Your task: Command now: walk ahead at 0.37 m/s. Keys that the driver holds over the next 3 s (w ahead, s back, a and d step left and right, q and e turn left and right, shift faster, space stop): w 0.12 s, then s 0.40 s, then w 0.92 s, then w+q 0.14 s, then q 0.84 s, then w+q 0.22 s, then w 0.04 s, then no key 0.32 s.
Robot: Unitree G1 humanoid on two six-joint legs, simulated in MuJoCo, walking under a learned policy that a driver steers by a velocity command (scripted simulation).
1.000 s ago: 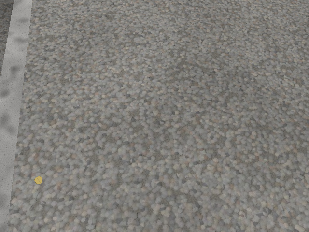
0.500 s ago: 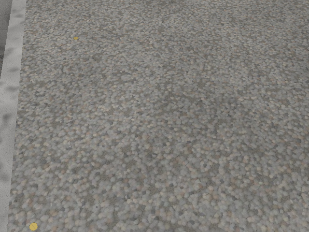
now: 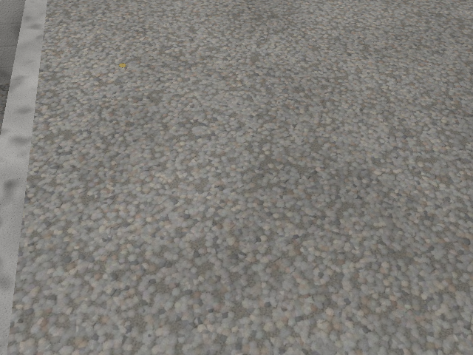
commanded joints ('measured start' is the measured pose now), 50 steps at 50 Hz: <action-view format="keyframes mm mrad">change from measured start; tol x32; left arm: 1 -232 79 10 -146 22 -56 -18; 17 112 155 4 -53 18 -76 8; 50 -329 27 19 -195 18 -8 -29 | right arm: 1 218 -146 -35 40 -3 -11 -8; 50 254 -94 -28 64 1 -23 -27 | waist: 1 -70 102 202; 18 46 -18 -354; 50 -73 150 155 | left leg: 1 257 368 -540 -356 -252 171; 13 69 163 -70 -78 1014 37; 15 10 129 -56 157 826 -2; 17 -186 -37 -42 696 -401 -53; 34 179 -28 96 34 -115 29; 37 2 431 -591 -499 -658 169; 50 202 274 -258 -409 -91 148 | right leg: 1 -582 -44 -5 295 17 -18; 14 74 54 -127 -173 475 -13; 17 575 -491 314 -97 1722 -265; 31 -214 -215 155 -581 -229 -105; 41 -416 5 -33 361 224 44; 50 -557 -73 -82 146 235 102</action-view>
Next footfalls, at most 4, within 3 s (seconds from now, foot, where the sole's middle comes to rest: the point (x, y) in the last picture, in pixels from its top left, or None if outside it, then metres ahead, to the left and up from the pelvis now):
0.30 right None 0.30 -0.08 -0.77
0.72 left None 0.15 0.07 -0.77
1.20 right None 0.38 -0.16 -0.77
1.70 left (245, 303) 0.71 -0.02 -0.77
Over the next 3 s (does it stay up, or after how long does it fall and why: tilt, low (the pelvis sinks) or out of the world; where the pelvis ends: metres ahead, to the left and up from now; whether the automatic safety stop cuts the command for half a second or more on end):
stays up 0.74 -0.03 0.00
